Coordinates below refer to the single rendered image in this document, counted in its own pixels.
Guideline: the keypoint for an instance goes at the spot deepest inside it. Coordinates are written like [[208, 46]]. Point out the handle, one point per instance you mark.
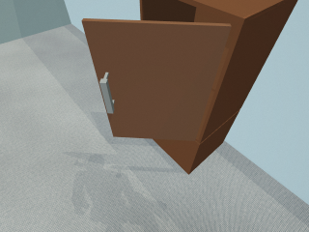
[[106, 93]]

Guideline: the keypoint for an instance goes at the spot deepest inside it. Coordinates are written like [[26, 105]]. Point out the cupboard door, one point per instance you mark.
[[160, 73]]

